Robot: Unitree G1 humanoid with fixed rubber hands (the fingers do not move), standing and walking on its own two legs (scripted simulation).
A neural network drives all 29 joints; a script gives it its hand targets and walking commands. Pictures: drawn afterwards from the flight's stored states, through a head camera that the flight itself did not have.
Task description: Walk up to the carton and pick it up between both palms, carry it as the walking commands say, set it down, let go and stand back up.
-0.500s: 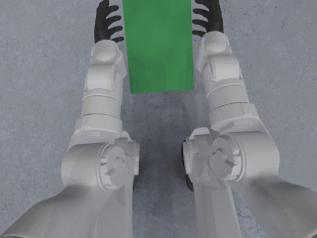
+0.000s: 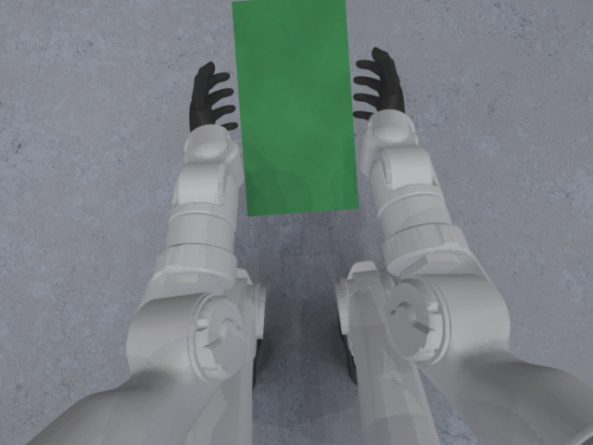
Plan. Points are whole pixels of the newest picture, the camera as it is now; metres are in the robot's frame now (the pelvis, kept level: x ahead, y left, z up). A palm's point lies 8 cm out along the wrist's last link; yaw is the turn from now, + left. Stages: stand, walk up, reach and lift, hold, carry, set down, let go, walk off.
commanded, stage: reach and lift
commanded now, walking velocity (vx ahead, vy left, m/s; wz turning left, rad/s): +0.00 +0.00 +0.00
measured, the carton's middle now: (295, 121) +0.53 -0.01 -0.15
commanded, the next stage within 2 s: none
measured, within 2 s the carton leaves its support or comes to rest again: neither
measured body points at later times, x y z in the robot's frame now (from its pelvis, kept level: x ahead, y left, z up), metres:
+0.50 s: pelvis +0.01 +0.00 +0.05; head +0.23 -0.01 +0.44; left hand +0.48 +0.10 +0.00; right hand +0.49 -0.12 +0.00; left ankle +0.10 +0.13 -0.45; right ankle +0.11 -0.13 -0.45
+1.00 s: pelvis +0.02 +0.00 +0.12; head +0.20 -0.01 +0.53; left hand +0.46 +0.10 +0.08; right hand +0.47 -0.12 +0.08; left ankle +0.10 +0.13 -0.45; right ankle +0.11 -0.13 -0.45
